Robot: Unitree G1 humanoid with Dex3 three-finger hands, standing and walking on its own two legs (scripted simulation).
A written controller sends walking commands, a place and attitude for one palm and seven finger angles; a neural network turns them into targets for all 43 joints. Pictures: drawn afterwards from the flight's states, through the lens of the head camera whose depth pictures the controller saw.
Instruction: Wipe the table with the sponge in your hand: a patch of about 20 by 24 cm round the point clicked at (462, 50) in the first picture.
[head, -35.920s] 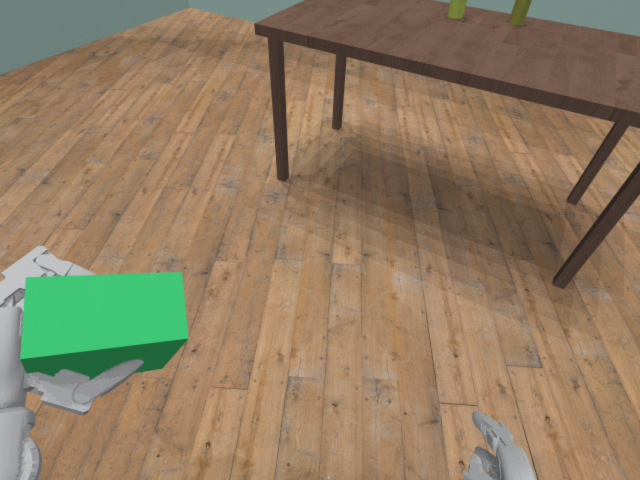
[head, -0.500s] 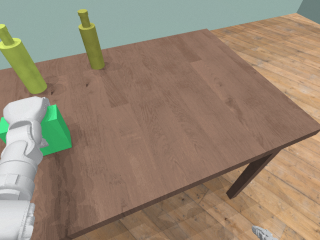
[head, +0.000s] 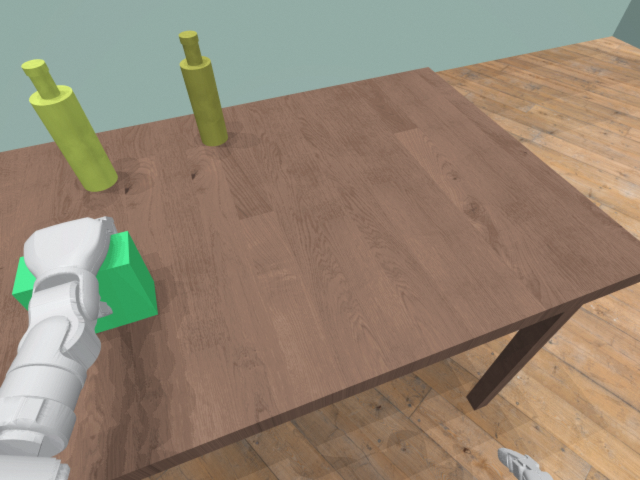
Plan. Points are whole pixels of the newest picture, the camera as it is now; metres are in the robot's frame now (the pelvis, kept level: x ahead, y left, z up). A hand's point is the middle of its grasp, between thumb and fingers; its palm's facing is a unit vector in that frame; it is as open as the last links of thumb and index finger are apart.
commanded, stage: wipe back along the first lane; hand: left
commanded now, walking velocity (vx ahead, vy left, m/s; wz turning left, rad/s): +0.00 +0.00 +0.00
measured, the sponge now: (99, 296) +0.34 +0.34 +0.02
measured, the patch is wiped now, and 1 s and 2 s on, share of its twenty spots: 1.00 1.00 1.00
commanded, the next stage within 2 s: lift the sponge slowly off the table in 1.18 s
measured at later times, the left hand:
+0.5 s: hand (92, 305) +0.30 +0.31 +0.06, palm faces -0.02 -0.03 -1.00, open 10.0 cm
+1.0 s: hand (95, 341) +0.25 +0.29 +0.06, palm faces +0.01 -0.05 -1.00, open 10.0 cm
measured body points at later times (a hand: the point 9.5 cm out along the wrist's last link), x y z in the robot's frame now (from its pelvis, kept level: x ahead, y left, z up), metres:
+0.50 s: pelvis +0.00 -0.01 +0.00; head +0.00 -0.03 +0.45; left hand +0.30 +0.31 +0.12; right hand +0.18 -0.25 -0.10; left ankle -0.01 +0.08 -0.73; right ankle -0.03 -0.13 -0.73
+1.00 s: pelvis +0.00 -0.01 +0.00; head -0.01 -0.05 +0.45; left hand +0.25 +0.28 +0.12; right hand +0.22 -0.24 -0.09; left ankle -0.01 +0.08 -0.73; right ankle -0.03 -0.13 -0.73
